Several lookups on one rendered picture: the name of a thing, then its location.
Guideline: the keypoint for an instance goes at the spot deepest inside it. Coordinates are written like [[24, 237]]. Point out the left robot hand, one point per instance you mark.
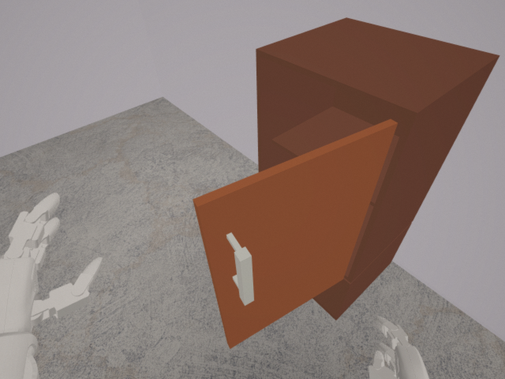
[[29, 238]]

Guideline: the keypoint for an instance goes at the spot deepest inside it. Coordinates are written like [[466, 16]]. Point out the cupboard door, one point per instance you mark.
[[299, 220]]

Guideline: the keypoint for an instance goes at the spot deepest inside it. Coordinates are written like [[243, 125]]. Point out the handle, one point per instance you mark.
[[244, 267]]

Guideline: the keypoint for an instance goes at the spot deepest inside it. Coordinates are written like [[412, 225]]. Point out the right robot hand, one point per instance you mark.
[[405, 362]]

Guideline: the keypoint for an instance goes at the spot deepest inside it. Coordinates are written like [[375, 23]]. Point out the left robot forearm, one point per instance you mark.
[[16, 356]]

